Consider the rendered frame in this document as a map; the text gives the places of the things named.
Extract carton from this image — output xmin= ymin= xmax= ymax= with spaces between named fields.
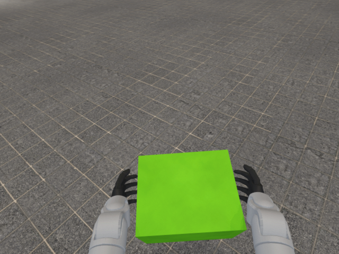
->
xmin=136 ymin=150 xmax=247 ymax=243

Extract robot right forearm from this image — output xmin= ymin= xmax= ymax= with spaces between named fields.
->
xmin=246 ymin=192 xmax=295 ymax=254

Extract left robot hand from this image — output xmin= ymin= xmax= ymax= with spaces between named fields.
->
xmin=111 ymin=169 xmax=138 ymax=204

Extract robot left forearm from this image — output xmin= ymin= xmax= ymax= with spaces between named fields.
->
xmin=88 ymin=195 xmax=130 ymax=254

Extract right robot hand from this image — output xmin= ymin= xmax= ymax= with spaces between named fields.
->
xmin=234 ymin=165 xmax=264 ymax=203

